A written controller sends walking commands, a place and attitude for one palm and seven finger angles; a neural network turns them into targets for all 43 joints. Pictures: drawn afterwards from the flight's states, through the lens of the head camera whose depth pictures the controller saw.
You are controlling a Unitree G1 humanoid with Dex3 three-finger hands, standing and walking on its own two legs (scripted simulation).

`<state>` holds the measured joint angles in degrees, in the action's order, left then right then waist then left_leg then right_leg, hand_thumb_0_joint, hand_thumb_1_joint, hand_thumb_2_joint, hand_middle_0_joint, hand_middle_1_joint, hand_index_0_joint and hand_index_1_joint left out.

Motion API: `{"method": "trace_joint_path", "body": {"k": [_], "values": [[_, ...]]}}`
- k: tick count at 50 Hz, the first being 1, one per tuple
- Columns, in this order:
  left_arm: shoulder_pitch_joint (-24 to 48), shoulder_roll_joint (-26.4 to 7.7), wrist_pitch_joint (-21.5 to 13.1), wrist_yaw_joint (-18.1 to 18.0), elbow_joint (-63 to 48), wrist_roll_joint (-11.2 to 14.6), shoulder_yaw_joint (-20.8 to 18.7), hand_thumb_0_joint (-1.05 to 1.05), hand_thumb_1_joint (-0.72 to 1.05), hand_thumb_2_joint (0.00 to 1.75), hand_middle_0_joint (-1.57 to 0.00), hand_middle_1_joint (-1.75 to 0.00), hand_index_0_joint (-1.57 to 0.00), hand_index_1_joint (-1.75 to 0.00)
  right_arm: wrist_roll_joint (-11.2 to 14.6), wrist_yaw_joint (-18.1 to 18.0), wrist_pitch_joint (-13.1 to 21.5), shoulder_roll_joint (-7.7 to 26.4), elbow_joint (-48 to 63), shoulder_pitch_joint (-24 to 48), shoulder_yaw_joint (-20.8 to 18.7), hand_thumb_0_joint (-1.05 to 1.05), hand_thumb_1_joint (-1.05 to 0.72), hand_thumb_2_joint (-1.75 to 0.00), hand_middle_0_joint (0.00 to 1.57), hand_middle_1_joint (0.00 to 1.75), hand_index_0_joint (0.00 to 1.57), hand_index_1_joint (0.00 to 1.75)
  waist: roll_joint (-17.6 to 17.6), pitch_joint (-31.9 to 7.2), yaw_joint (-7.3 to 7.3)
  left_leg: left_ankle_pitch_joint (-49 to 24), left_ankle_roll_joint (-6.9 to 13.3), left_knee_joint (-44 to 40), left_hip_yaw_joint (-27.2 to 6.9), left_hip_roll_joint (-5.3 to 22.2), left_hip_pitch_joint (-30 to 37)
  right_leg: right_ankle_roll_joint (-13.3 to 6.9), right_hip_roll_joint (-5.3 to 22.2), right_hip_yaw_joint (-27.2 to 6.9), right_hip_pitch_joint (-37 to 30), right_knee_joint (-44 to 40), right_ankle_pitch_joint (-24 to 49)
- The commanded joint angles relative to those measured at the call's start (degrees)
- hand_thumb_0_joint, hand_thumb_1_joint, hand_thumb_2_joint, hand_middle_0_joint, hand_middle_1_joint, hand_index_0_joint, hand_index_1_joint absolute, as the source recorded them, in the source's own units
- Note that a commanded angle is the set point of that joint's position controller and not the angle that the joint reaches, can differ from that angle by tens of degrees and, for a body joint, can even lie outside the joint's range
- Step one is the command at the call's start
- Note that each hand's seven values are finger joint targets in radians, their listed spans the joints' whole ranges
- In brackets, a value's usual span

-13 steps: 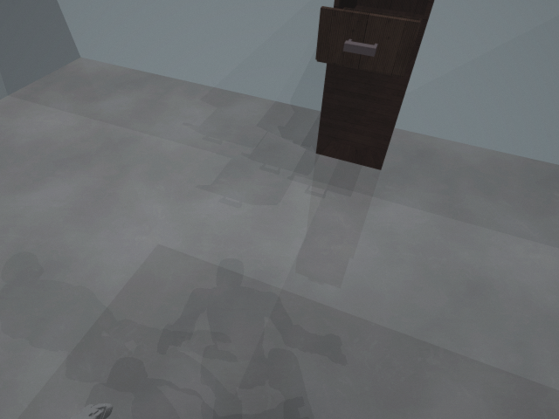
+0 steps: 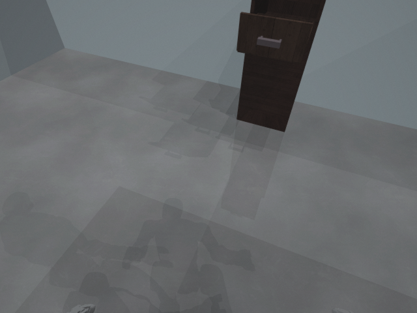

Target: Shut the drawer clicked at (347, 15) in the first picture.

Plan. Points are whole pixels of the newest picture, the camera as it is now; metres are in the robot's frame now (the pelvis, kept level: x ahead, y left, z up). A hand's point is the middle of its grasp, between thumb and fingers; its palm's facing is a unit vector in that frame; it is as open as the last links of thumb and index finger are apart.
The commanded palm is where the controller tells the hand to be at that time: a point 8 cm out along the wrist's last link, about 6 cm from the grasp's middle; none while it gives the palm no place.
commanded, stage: stand and wait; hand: left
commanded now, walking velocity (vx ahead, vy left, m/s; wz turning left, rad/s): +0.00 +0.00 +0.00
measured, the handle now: (269, 40) +1.28 -0.22 +0.00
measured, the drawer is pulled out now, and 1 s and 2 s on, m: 0.30 0.30 0.30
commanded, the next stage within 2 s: look at it before walking up in 0.56 s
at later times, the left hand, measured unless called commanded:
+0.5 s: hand out of the picture +0.06 +0.24 -0.15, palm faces -0.03 -0.94 -0.34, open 7.4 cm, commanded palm none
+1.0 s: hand out of the picture +0.07 +0.23 -0.15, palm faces -0.04 -0.94 -0.33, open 7.4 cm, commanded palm none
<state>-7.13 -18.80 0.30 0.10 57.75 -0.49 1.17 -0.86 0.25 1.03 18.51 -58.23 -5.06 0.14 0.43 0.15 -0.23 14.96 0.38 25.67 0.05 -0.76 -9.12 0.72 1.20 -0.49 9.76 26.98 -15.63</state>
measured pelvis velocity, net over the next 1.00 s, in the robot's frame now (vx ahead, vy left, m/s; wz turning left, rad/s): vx -0.01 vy -0.01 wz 0.00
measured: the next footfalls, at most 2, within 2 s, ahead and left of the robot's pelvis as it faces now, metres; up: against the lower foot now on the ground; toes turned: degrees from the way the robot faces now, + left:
left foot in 1.94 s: +0.32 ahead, +0.10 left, +0.00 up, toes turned -4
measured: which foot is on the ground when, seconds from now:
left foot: down 0.00-1.00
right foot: down 0.00-1.00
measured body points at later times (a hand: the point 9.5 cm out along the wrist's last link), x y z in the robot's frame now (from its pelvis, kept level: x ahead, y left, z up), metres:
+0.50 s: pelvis -0.01 -0.01 +0.00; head -0.01 -0.01 +0.45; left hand +0.06 +0.29 -0.13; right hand +0.06 -0.31 -0.13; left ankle -0.01 +0.12 -0.74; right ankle -0.01 -0.13 -0.74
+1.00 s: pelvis -0.01 -0.01 +0.01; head -0.01 -0.01 +0.45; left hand +0.07 +0.28 -0.13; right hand +0.07 -0.31 -0.13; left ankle -0.01 +0.12 -0.74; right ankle -0.01 -0.13 -0.74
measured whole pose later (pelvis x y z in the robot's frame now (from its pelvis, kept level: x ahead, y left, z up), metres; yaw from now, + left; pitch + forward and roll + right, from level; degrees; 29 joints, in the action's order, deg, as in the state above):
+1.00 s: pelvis -0.01 -0.01 +0.01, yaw +0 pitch -1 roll +0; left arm -7.6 -19.5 -0.3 0.2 61.6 -0.5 0.9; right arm -0.4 0.4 1.0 19.4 -63.8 -6.8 0.1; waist 0.4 1.4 0.2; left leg 11.9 -0.8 21.5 -0.1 0.6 -8.2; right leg -0.3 -0.1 -0.3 8.9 22.7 -12.3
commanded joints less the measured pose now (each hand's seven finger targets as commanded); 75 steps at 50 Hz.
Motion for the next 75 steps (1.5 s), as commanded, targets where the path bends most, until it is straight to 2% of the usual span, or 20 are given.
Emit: {"method": "trace_joint_path", "body": {"k": [1,11,19,23,32,49,53,60,64,65,66,67,69,71,73,75], "values": [[2.65,-12.17,-1.48,-0.88,-3.30,-0.16,-3.30,0.00,0.90,0.90,-0.20,-0.30,-0.20,-0.30,0.02,-1.18,1.18,12.12,3.15,2.84,-2.81,0.00,-0.90,-0.90,0.20,0.30,0.20,0.30,-0.61,-2.67,0.16,-13.21,2.03,-4.67,-5.15,6.82,0.93,-2.54,5.23,-4.61,-0.41,-4.52,11.97],[1.87,-12.43,-1.61,-0.78,-1.10,-0.06,-3.16,0.00,0.90,0.90,-0.20,-0.30,-0.20,-0.30,0.24,-1.11,1.10,12.34,0.61,1.95,-2.51,0.00,-0.90,-0.90,0.20,0.30,0.20,0.30,-0.36,-2.68,0.14,-10.34,1.75,-5.86,-5.43,7.05,1.05,-2.64,5.49,-5.44,-0.90,-6.33,9.95],[1.69,-12.76,-1.66,-0.72,0.29,-0.05,-3.05,0.00,0.90,0.90,-0.20,-0.30,-0.20,-0.30,0.31,-1.00,0.89,12.58,-1.01,1.32,-2.26,0.00,-0.90,-0.90,0.20,0.30,0.20,0.30,0.16,-0.79,0.15,-7.70,1.46,-6.75,-5.55,7.07,0.22,-2.75,5.58,-6.14,0.06,-7.90,6.97],[1.55,-12.79,-1.69,-0.73,0.59,-0.04,-3.00,0.00,0.90,0.90,-0.20,-0.30,-0.20,-0.30,0.33,-0.99,1.02,12.76,-1.41,0.92,-2.23,0.00,-0.90,-0.90,0.20,0.30,0.20,0.30,-0.44,-1.93,0.15,-8.41,1.47,-6.90,-5.62,7.27,0.90,-2.79,5.62,-6.19,-0.36,-7.71,7.61],[1.94,-12.77,-1.71,-0.74,0.55,-0.16,-3.02,0.00,0.90,0.90,-0.20,-0.30,-0.20,-0.30,0.35,-0.90,0.95,12.75,-1.84,0.88,-2.22,0.00,-0.90,-0.90,0.20,0.30,0.20,0.30,0.11,-0.97,0.12,-7.77,1.32,-7.46,-5.57,7.35,0.60,-2.71,5.38,-6.46,0.23,-8.30,7.02],[1.79,-12.63,-1.99,-0.75,0.44,-0.12,-3.01,0.00,0.90,0.90,-0.20,-0.30,-0.20,-0.30,0.42,-0.95,1.04,12.41,-1.86,1.14,-2.19,0.00,-0.90,-0.90,0.20,0.30,0.20,0.30,0.08,-2.63,0.21,-11.43,1.11,-7.01,-5.32,7.53,2.33,-2.75,5.84,-6.32,-1.39,-8.45,11.98],[1.69,-12.60,-1.94,-0.76,0.63,-0.14,-3.03,0.00,0.90,0.90,-0.20,-0.30,-0.20,-0.30,0.41,-0.98,0.95,12.45,-1.92,1.39,-2.16,0.00,-0.90,-0.90,0.20,0.30,0.20,0.30,-0.24,-1.73,0.20,-11.38,1.04,-7.38,-5.20,7.63,2.25,-2.72,5.67,-6.34,-1.03,-8.56,12.08],[1.36,-12.65,-1.98,-0.79,0.88,-0.10,-2.92,0.00,0.90,0.90,-0.20,-0.30,-0.20,-0.30,0.49,-1.02,1.02,12.56,-2.04,1.45,-2.12,0.00,-0.90,-0.90,0.20,0.30,0.20,0.30,-0.08,-2.48,0.16,-12.90,1.09,-7.48,-5.20,7.83,3.12,-2.58,5.74,-6.02,-2.02,-8.51,13.79],[1.32,-12.63,-1.90,-0.75,1.02,-0.11,-2.87,0.00,0.90,0.90,-0.20,-0.30,-0.20,-0.30,0.50,-1.00,0.93,12.62,-2.14,1.55,-2.09,0.00,-0.90,-0.90,0.20,0.30,0.20,0.30,-0.31,-1.58,0.12,-11.35,1.09,-7.93,-5.33,7.75,2.79,-2.51,5.68,-6.18,-1.40,-9.09,11.87],[-0.61,-8.46,-1.37,-0.88,1.97,-0.03,-2.08,0.00,0.90,0.90,-0.20,-0.30,-0.20,-0.30,0.22,-0.88,0.51,8.50,-2.97,-0.13,-1.13,0.00,-0.90,-0.90,0.20,0.30,0.20,0.30,0.08,-2.21,0.18,-9.03,0.45,-7.44,-4.34,7.69,3.12,-2.03,5.46,-6.19,-1.37,-9.19,9.08],[-2.92,-5.46,-0.64,-0.91,2.69,-0.15,-1.47,0.00,0.90,0.90,-0.20,-0.30,-0.20,-0.30,-0.05,-0.72,-0.02,5.42,-3.67,-2.23,-0.52,0.00,-0.90,-0.90,0.20,0.30,0.20,0.30,-0.17,-1.94,0.13,-3.97,-0.04,-6.64,-3.37,7.30,3.03,-1.79,5.03,-6.32,-0.43,-8.78,2.75],[-4.43,-5.33,-0.20,-0.70,2.92,-0.38,-1.57,0.00,0.90,0.90,-0.20,-0.30,-0.20,-0.30,-0.19,-0.64,-0.35,5.17,-3.86,-3.89,-0.56,0.00,-0.90,-0.90,0.20,0.30,0.20,0.30,0.33,-1.53,0.03,2.80,0.06,-5.99,-2.97,7.06,2.16,-2.11,4.38,-7.22,0.77,-8.79,-4.82],[-5.01,-5.81,0.48,0.05,1.96,-0.73,-2.25,0.00,0.90,0.90,-0.20,-0.30,-0.20,-0.30,-0.57,-0.49,-0.71,5.98,-3.30,-4.80,-1.25,0.00,-0.90,-0.90,0.20,0.30,0.20,0.30,-0.12,4.72,0.13,15.77,0.61,-7.19,-3.35,7.04,-2.80,-2.96,2.92,-8.50,5.88,-8.32,-15.65],[-6.67,-5.17,0.46,0.63,0.87,-0.89,-2.77,0.00,0.90,0.90,-0.20,-0.30,-0.20,-0.30,-0.58,-0.51,-0.55,6.78,-2.36,-5.60,-1.95,0.00,-0.90,-0.90,0.20,0.30,0.20,0.30,-1.89,7.66,-0.02,20.49,1.91,-7.53,-4.86,8.50,-4.03,-3.58,1.35,-8.15,9.68,-5.40,-17.32],[-8.37,-3.84,0.00,1.01,-0.10,-0.97,-3.21,0.00,0.90,0.90,-0.20,-0.30,-0.20,-0.30,-0.49,-0.64,-0.15,7.23,-1.67,-7.72,-2.57,0.00,-0.90,-0.90,0.20,0.30,0.20,0.30,-3.18,7.52,0.24,21.94,3.68,-7.35,-7.20,10.75,-3.35,-4.00,-0.42,-7.03,11.59,-0.41,-15.70],[-9.44,-1.62,-0.76,1.25,-1.04,-0.95,-3.45,0.00,0.90,0.90,-0.20,-0.30,-0.20,-0.30,-0.38,-0.84,0.52,7.75,-1.39,-10.34,-3.32,0.00,-0.90,-0.90,0.20,0.30,0.20,0.30,-6.74,6.83,0.67,20.64,5.98,-8.81,-10.86,14.59,-1.06,-3.59,-2.55,-3.20,13.85,7.03,-11.11]]}}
